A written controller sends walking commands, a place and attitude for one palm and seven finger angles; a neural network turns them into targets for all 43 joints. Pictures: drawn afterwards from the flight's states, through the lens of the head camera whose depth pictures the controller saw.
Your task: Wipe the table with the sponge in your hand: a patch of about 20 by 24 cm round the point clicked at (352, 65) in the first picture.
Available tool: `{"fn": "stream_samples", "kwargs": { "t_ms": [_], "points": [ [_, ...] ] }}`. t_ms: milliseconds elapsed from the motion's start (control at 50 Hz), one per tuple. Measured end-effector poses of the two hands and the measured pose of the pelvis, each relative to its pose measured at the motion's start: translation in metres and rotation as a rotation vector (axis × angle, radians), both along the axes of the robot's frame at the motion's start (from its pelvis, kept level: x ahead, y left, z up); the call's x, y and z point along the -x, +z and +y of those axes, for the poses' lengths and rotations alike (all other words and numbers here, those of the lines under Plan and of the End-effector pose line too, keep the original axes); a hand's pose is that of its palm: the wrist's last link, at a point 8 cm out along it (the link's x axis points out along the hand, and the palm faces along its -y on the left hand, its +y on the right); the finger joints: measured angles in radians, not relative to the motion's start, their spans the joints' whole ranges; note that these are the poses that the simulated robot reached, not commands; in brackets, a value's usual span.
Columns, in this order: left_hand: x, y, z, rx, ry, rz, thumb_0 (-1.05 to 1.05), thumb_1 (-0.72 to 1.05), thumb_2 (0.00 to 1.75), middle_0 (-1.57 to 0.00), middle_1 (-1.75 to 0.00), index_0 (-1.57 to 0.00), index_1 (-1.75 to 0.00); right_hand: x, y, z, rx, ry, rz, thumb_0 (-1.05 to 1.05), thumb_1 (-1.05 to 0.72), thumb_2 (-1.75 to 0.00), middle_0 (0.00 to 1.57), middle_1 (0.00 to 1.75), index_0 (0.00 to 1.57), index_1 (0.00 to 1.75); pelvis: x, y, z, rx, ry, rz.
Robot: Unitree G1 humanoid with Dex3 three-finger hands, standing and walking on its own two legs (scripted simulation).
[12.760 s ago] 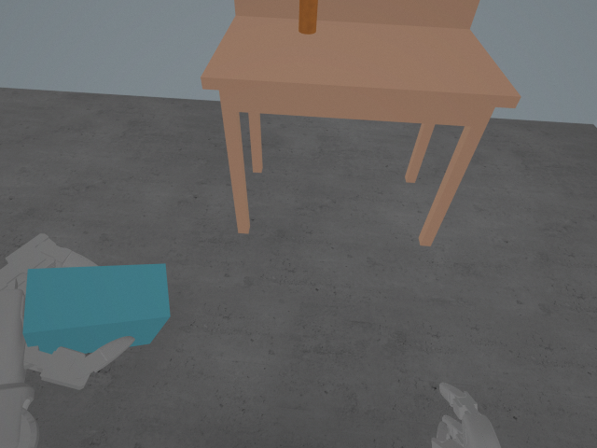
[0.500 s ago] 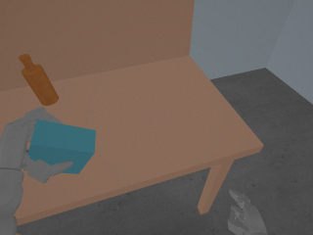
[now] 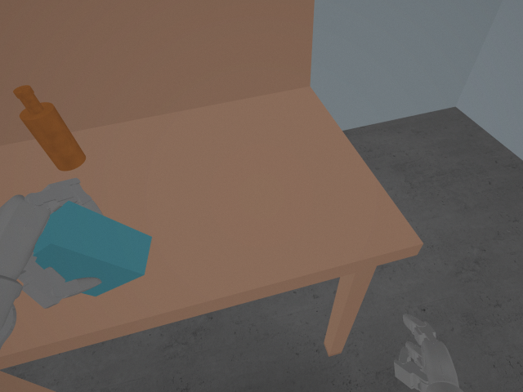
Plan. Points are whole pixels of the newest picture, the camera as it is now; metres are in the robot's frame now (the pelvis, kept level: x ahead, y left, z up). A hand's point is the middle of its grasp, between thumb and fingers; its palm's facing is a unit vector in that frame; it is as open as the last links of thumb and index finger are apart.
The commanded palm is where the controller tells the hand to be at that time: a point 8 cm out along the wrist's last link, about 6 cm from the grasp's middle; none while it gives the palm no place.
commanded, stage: turn the palm down, sponge in hand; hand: left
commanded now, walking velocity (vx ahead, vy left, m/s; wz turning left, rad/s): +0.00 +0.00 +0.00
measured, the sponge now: (96, 258) +0.24 +0.25 +0.13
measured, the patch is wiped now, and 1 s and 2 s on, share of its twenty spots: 0.00 0.00 0.00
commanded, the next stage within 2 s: move the sponge above the wiping area in 1.44 s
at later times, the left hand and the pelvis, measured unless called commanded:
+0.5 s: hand (28, 241) +0.23 +0.30 +0.18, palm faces +0.23 -0.30 -0.93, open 9.9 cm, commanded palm +0.19 +0.32 +0.23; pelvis +0.00 +0.04 +0.01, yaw -1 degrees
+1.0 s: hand out of the picture +0.23 +0.35 +0.20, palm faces +0.24 -0.05 -0.97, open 9.9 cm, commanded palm +0.18 +0.33 +0.24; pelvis -0.01 +0.05 +0.02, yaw +0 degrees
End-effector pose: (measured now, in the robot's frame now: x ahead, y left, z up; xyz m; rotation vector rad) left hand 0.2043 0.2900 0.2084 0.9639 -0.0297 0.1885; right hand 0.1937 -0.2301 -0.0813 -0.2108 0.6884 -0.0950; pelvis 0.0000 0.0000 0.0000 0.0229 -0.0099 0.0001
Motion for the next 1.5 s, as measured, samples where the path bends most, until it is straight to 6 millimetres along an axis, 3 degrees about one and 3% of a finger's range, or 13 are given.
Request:
{"fn": "stream_samples", "kwargs": {
  "t_ms": [120, 260, 360, 460, 560, 660, 780, 860, 1020, 1100, 1240, 1420, 1500],
  "points": [
    [0.014, 0.018, 0.008, -0.087, 0.081, -0.097, 0.00, -0.47, 1.02, -0.77, -1.35, -0.77, -1.34, 0.000, -0.003, -0.006, 0.012, -0.020, 0.033, 0.01, -0.91, -0.90, 0.20, 0.30, 0.20, 0.30, -0.010, -0.001, 0.005, 0.005, -0.004, 0.011],
    [0.016, 0.001, 0.045, -0.142, 0.251, 0.062, 0.00, -0.47, 1.02, -0.77, -1.35, -0.77, -1.34, -0.004, -0.005, 0.007, 0.012, -0.029, 0.036, 0.01, -0.91, -0.90, 0.20, 0.30, 0.20, 0.30, -0.006, 0.000, 0.016, 0.007, 0.004, 0.004],
    [0.010, -0.007, 0.031, -0.168, 0.143, 0.083, 0.00, -0.47, 1.02, -0.77, -1.35, -0.77, -1.34, -0.012, 0.006, 0.031, 0.005, -0.008, -0.016, 0.01, -0.91, -0.90, 0.20, 0.30, 0.20, 0.30, -0.003, 0.002, 0.026, 0.012, -0.002, -0.008],
    [0.009, 0.008, 0.018, -0.246, 0.056, 0.003, 0.00, -0.47, 1.02, -0.77, -1.35, -0.77, -1.34, -0.021, 0.018, 0.058, -0.025, 0.032, -0.057, 0.01, -0.91, -0.90, 0.20, 0.30, 0.20, 0.30, -0.002, 0.006, 0.036, 0.018, -0.008, -0.021],
    [0.009, 0.028, 0.046, -0.295, 0.204, -0.021, 0.00, -0.47, 1.02, -0.77, -1.35, -0.77, -1.34, -0.028, 0.022, 0.081, -0.064, 0.075, -0.049, 0.01, -0.90, -0.90, 0.20, 0.30, 0.20, 0.30, 0.001, 0.010, 0.045, 0.021, -0.008, -0.036],
    [0.013, 0.023, 0.072, -0.307, 0.338, 0.094, 0.00, -0.47, 1.02, -0.77, -1.35, -0.77, -1.35, -0.032, 0.023, 0.093, -0.074, 0.102, -0.033, 0.01, -0.90, -0.90, 0.20, 0.30, 0.20, 0.30, 0.007, 0.012, 0.052, 0.020, 0.002, -0.043],
    [0.011, -0.002, 0.047, -0.352, 0.188, 0.203, 0.00, -0.47, 1.02, -0.77, -1.35, -0.76, -1.35, -0.031, 0.024, 0.095, -0.040, 0.122, -0.024, 0.01, -0.90, -0.90, 0.20, 0.30, 0.19, 0.30, 0.012, 0.014, 0.057, 0.017, 0.002, -0.055],
    [0.012, 0.007, 0.028, -0.444, 0.089, 0.134, 0.00, -0.47, 1.02, -0.77, -1.35, -0.77, -1.34, -0.031, 0.024, 0.095, -0.032, 0.132, -0.018, 0.01, -0.90, -0.90, 0.20, 0.30, 0.19, 0.29, 0.010, 0.014, 0.056, 0.017, -0.005, -0.067],
    [0.010, 0.043, 0.057, -0.471, 0.333, 0.037, 0.00, -0.47, 1.02, -0.77, -1.35, -0.77, -1.34, -0.033, 0.024, 0.090, -0.075, 0.143, -0.006, 0.01, -0.90, -0.90, 0.20, 0.30, 0.20, 0.30, 0.013, 0.016, 0.048, 0.015, -0.007, -0.067],
    [0.012, 0.026, 0.053, -0.426, 0.359, 0.126, 0.00, -0.47, 1.02, -0.77, -1.35, -0.77, -1.35, -0.034, 0.023, 0.086, -0.091, 0.143, -0.014, 0.01, -0.90, -0.90, 0.20, 0.30, 0.21, 0.31, 0.017, 0.016, 0.044, 0.012, -0.003, -0.060],
    [0.017, -0.009, 0.007, -0.492, 0.153, 0.245, 0.00, -0.47, 1.02, -0.77, -1.35, -0.77, -1.34, -0.035, 0.021, 0.080, -0.074, 0.156, -0.028, 0.01, -0.90, -0.90, 0.20, 0.30, 0.21, 0.30, 0.017, 0.015, 0.036, 0.006, -0.008, -0.067],
    [0.015, 0.038, 0.026, -0.520, 0.300, 0.062, 0.00, -0.47, 1.02, -0.77, -1.35, -0.77, -1.34, -0.038, 0.023, 0.070, -0.094, 0.146, -0.036, 0.01, -0.90, -0.90, 0.20, 0.30, 0.20, 0.30, 0.015, 0.015, 0.024, 0.009, -0.013, -0.081],
    [0.012, 0.031, 0.026, -0.456, 0.341, 0.114, 0.00, -0.47, 1.02, -0.77, -1.35, -0.77, -1.34, -0.040, 0.026, 0.062, -0.104, 0.124, -0.061, 0.01, -0.90, -0.90, 0.20, 0.30, 0.20, 0.30, 0.016, 0.015, 0.024, 0.008, -0.009, -0.074]
  ]
}}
